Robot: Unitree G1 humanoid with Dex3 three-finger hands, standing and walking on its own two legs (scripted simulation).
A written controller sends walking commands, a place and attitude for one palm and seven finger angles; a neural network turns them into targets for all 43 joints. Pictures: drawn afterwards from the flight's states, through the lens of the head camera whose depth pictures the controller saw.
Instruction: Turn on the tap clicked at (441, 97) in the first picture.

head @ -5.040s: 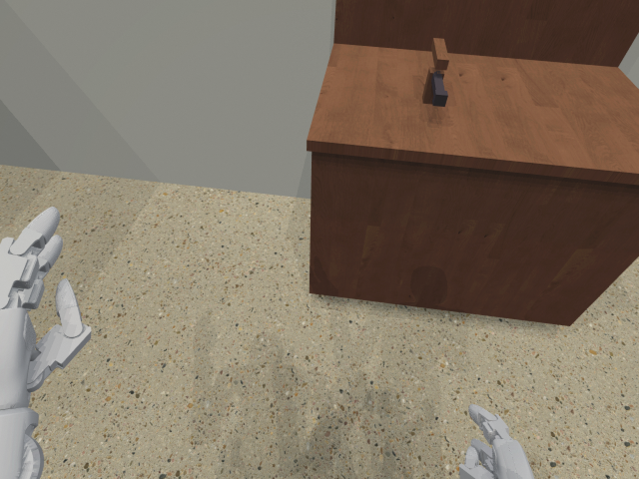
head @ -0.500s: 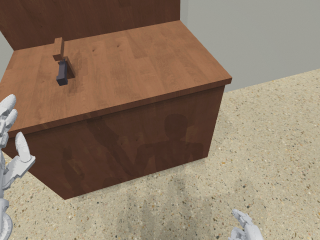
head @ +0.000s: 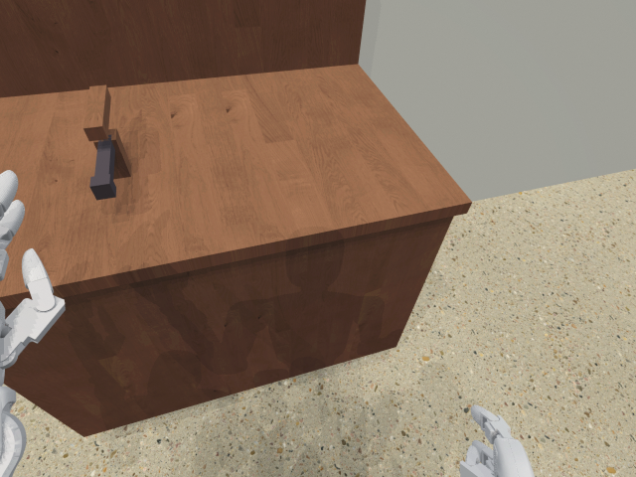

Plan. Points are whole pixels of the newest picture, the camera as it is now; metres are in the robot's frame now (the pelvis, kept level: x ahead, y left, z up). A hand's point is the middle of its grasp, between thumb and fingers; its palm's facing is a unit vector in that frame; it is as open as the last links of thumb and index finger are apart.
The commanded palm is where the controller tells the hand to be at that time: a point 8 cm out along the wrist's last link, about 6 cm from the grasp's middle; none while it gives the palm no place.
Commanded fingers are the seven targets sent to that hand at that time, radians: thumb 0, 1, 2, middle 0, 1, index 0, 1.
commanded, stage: take the last steps up to it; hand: left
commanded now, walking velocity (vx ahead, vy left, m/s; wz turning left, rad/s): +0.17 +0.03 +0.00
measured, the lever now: (103, 187) +0.50 +0.37 +0.06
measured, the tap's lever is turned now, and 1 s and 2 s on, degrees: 0 0 0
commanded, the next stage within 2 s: come to a stop and stand still in 0.24 s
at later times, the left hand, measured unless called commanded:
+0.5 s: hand (162, 271) +0.27 +0.18 +0.17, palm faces +0.38 -0.83 -0.40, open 7.4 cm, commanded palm +0.21 +0.23 +0.19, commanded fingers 0.00 0.90 0.90 -0.20 -0.30 -0.20 -0.30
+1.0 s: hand (36, 325) +0.20 +0.25 +0.18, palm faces +0.47 -0.82 -0.33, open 7.4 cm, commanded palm +0.15 +0.28 +0.19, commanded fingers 0.00 0.90 0.90 -0.20 -0.30 -0.20 -0.30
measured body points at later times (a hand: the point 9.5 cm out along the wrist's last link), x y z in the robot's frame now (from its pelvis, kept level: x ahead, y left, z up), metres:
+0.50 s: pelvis +0.05 -0.05 +0.01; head +0.07 -0.07 +0.46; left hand +0.24 +0.22 +0.19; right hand +0.22 -0.29 -0.10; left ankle +0.02 +0.09 -0.66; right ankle +0.08 -0.11 -0.73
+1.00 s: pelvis -0.01 +0.00 +0.01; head -0.01 +0.02 +0.46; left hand +0.17 +0.29 +0.20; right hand +0.16 -0.21 -0.07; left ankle +0.02 +0.11 -0.73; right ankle +0.03 -0.11 -0.71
